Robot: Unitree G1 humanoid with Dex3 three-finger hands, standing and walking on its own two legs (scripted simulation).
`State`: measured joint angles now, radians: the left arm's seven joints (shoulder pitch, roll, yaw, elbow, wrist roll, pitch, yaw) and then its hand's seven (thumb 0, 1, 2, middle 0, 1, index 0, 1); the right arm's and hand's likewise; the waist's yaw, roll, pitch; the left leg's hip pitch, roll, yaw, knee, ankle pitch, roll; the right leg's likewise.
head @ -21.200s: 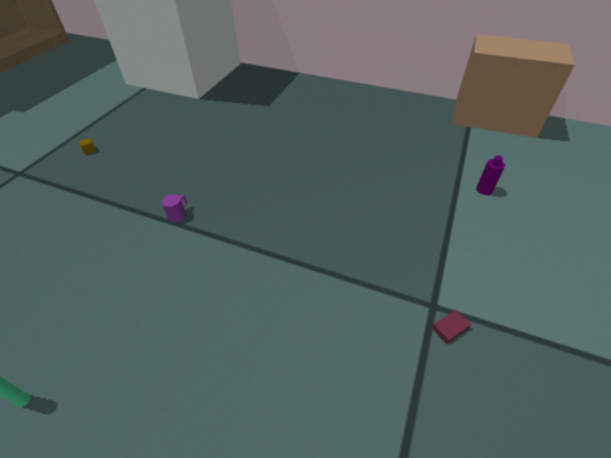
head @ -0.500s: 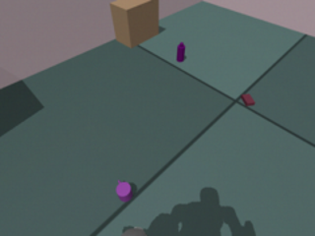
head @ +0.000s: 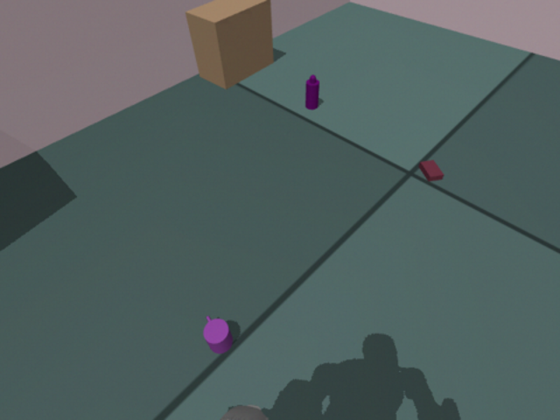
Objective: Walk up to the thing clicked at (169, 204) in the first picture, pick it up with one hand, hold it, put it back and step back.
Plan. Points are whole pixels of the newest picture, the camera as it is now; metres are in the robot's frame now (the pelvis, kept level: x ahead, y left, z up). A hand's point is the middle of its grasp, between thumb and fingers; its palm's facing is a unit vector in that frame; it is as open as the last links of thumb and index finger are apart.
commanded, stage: walk up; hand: left
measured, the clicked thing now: (216, 332) +0.48 +0.32 -0.71
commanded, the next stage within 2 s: stand in 0.80 s
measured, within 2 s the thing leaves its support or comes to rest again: neither
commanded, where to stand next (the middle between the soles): +0.11 +0.00 m, yaw +1 degrees
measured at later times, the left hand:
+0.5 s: hand out of the picture +0.13 +0.29 -0.14, palm faces +0.05 -0.90 -0.43, open 7.3 cm
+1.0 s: hand out of the picture +0.05 +0.29 -0.16, palm faces +0.10 -0.93 -0.36, open 7.3 cm
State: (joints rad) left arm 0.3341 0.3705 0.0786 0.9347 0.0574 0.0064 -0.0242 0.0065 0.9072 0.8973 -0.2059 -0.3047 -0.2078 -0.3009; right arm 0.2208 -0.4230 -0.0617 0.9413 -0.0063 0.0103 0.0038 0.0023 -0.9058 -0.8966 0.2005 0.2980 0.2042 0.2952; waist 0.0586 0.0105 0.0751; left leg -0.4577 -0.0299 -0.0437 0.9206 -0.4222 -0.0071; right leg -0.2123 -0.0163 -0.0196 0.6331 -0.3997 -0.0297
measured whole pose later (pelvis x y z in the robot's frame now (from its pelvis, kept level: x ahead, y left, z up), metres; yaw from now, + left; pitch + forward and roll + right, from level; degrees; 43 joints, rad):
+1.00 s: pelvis +0.00 +0.01 +0.00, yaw +5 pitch -4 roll +0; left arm 0.19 0.40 0.05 0.98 0.00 0.00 0.00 0.01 0.91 0.90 -0.20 -0.30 -0.21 -0.30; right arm 0.26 -0.34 -0.03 1.02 -0.02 -0.01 0.00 0.01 -0.90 -0.90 0.20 0.30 0.21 0.30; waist 0.01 -0.04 0.10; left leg -0.16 0.00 0.00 0.61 -0.39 0.00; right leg -0.31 -0.01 0.05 0.60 -0.23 -0.01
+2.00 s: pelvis +0.01 -0.01 +0.02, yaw +6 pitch -3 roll +1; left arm 0.09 0.35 0.00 1.14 0.01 -0.02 -0.01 0.01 0.91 0.90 -0.20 -0.30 -0.21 -0.30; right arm 0.13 -0.35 -0.01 1.15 -0.01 0.00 0.01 0.00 -0.91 -0.90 0.20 0.30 0.20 0.30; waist 0.00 0.00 0.05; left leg -0.06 0.02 -0.02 0.34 -0.24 -0.03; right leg -0.22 0.00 0.02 0.37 -0.12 0.00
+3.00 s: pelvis +0.02 -0.01 +0.02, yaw +6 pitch -2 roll +0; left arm 0.09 0.35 0.00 1.14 0.01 -0.01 -0.01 0.01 0.91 0.90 -0.20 -0.30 -0.21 -0.30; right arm 0.14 -0.36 0.00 1.12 -0.01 0.00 0.01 0.00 -0.91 -0.90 0.20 0.30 0.20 0.30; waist 0.00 0.02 0.05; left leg -0.03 0.04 -0.03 0.32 -0.25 -0.04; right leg -0.19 0.01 0.00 0.37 -0.14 -0.01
